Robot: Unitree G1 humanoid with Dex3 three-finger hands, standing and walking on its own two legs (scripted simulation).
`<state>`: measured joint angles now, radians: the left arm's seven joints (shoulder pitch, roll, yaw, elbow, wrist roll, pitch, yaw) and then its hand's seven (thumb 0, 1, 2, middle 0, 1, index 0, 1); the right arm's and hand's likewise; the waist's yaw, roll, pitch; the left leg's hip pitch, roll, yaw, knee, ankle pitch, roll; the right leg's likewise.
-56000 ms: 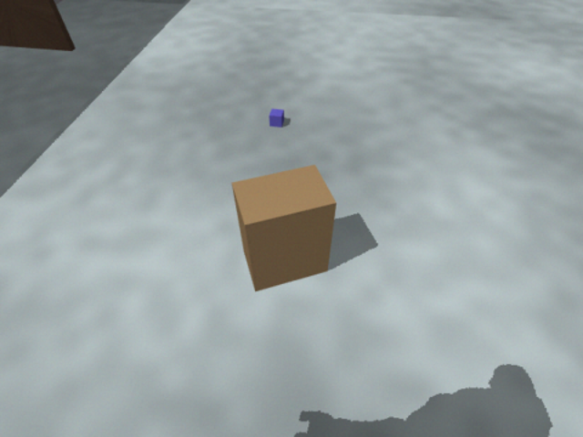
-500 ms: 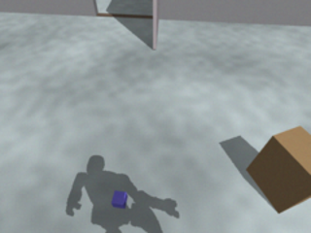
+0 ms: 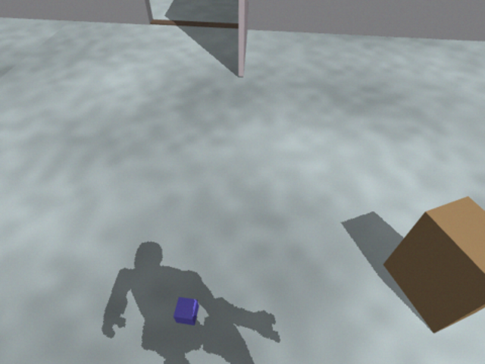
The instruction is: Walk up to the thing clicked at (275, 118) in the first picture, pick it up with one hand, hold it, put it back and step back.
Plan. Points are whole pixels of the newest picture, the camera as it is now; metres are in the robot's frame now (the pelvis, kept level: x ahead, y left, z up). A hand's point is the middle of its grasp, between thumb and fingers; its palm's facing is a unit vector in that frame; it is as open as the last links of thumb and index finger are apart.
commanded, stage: stand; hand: left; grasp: from above
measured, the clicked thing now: (186, 311) +0.44 +0.24 -0.75
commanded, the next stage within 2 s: rise first in 0.22 s
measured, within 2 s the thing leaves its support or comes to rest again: neither
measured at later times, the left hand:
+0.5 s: hand out of the picture +0.13 +0.25 -0.17, palm faces +0.03 -0.95 -0.32, open 8.2 cm
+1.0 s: hand out of the picture +0.13 +0.26 -0.22, palm faces -0.11 -0.91 -0.41, open 13.6 cm
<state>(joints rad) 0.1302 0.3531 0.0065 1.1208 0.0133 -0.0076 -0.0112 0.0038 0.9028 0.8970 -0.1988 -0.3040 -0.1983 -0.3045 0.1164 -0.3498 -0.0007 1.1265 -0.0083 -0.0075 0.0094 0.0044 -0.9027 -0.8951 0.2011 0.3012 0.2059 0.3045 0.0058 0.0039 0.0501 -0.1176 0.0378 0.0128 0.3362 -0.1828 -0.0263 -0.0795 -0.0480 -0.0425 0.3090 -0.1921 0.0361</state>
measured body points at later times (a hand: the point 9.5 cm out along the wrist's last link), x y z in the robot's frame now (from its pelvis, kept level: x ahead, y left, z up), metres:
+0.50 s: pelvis -0.01 +0.00 -0.01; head +0.04 +0.00 +0.43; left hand +0.13 +0.30 -0.14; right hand +0.09 -0.28 -0.14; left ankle +0.00 +0.13 -0.75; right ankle -0.02 -0.14 -0.75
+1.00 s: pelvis -0.01 +0.01 -0.08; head +0.07 +0.02 +0.36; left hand +0.14 +0.31 -0.19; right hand +0.13 -0.26 -0.17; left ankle +0.00 +0.13 -0.75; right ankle -0.02 -0.14 -0.75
